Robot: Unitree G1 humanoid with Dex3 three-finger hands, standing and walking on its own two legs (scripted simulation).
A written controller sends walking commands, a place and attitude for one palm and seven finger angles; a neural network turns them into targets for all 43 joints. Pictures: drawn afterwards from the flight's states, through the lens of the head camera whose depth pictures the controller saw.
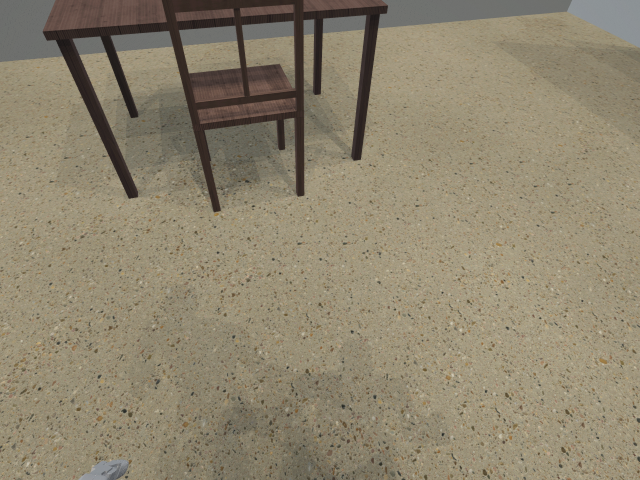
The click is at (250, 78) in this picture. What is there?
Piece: chair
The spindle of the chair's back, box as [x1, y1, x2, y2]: [233, 8, 249, 95]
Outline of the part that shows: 235,8 233,10 244,95 249,95 239,8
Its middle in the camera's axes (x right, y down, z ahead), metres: -0.27 -0.62 +1.30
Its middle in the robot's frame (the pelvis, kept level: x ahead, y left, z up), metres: +1.37 +0.34 -0.09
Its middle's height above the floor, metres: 0.68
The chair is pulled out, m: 0.00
